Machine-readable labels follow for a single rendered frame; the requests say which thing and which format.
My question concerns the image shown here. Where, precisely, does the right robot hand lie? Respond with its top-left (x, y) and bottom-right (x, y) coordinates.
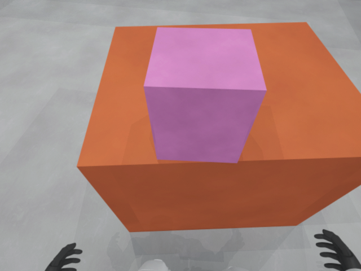
top-left (314, 229), bottom-right (361, 271)

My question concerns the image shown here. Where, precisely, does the carton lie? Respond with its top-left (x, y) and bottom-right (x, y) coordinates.
top-left (144, 27), bottom-right (267, 163)

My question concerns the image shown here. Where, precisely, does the pedestal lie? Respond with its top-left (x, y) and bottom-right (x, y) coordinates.
top-left (77, 22), bottom-right (361, 232)

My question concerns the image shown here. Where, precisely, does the left robot hand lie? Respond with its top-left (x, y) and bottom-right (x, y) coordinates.
top-left (45, 243), bottom-right (82, 271)

